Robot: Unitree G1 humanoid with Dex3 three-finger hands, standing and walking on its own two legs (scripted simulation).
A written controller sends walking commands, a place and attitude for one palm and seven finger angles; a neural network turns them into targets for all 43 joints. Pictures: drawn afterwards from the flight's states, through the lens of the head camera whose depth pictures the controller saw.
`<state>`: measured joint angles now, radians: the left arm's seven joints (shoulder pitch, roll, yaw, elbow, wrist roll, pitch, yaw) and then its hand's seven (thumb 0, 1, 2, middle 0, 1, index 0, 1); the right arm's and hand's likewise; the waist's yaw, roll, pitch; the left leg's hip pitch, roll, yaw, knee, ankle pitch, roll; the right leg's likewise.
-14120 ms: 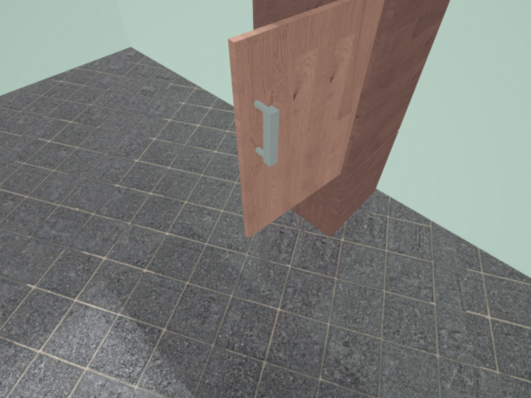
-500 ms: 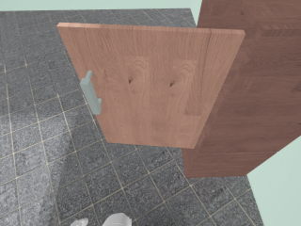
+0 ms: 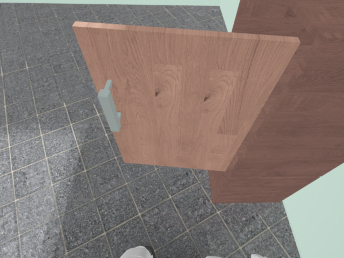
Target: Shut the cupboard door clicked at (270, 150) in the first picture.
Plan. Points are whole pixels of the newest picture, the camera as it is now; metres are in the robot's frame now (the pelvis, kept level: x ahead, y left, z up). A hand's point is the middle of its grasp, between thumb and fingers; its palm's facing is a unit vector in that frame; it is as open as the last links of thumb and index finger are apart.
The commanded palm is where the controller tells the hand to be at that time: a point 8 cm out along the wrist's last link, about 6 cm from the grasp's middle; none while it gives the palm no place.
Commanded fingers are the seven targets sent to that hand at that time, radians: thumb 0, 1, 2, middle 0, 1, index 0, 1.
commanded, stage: come to a stop and stand still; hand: left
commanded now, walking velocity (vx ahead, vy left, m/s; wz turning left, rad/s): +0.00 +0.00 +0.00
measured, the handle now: (112, 106) +0.45 +0.20 +0.05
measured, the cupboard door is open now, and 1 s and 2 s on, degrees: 84 84 84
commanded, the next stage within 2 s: look again from close up in 0.62 s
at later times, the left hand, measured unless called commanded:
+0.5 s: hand out of the picture -0.02 +0.13 -0.17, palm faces +0.08 -0.98 -0.17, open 7.3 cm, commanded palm none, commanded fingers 0.00 0.90 0.90 -0.20 -0.30 -0.20 -0.30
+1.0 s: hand out of the picture -0.03 +0.15 -0.17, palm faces +0.05 -0.98 -0.22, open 7.3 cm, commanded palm none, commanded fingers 0.00 0.90 0.90 -0.20 -0.30 -0.20 -0.30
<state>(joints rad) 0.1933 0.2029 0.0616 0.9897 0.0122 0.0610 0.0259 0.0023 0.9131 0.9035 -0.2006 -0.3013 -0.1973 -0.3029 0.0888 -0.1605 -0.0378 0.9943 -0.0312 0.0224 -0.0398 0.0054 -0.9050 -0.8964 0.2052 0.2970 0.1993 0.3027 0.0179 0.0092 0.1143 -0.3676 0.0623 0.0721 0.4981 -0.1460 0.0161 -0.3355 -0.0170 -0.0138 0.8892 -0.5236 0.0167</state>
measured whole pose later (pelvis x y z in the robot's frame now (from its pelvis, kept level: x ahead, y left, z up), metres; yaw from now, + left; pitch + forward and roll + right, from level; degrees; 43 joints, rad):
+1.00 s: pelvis -0.03 -0.02 +0.00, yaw +2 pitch -2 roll +0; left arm 0.30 0.14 -0.01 1.08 0.01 -0.02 0.04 0.00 0.91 0.90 -0.20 -0.30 -0.20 -0.30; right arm 0.30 -0.17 0.01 1.07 -0.02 -0.01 -0.02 0.02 -0.94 -0.90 0.20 0.30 0.20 0.30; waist -0.01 0.03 0.02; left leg -0.24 0.00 0.05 0.53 -0.25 0.03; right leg -0.17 -0.04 -0.04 0.53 -0.32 0.02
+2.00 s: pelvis -0.05 -0.01 +0.00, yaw +2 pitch -2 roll +0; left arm 0.32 0.19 -0.02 1.05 0.01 -0.01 0.03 0.00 0.91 0.90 -0.20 -0.30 -0.20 -0.30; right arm 0.27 -0.17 0.01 1.07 -0.01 -0.01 0.00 0.01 -0.91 -0.90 0.20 0.30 0.20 0.30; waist 0.00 -0.02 0.03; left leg -0.24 -0.02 0.05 0.46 -0.20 0.04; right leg -0.17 -0.05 -0.04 0.46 -0.26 0.03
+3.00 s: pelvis -0.05 -0.01 +0.01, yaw +2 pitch -2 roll +0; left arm 0.34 0.16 -0.02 1.10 0.02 -0.02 0.04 0.00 0.91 0.90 -0.20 -0.30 -0.20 -0.30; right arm 0.27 -0.14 0.01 1.14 -0.01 -0.01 -0.01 0.01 -0.91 -0.90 0.20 0.30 0.20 0.30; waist 0.01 -0.03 0.04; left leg -0.22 -0.03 0.06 0.41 -0.17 0.05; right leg -0.15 -0.07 -0.04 0.42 -0.24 0.05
